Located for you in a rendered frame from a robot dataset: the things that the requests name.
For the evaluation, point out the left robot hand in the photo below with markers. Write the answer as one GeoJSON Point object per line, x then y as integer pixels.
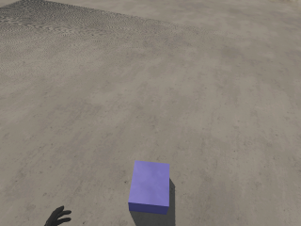
{"type": "Point", "coordinates": [54, 220]}

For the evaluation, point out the carton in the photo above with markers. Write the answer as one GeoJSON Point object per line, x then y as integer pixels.
{"type": "Point", "coordinates": [149, 191]}

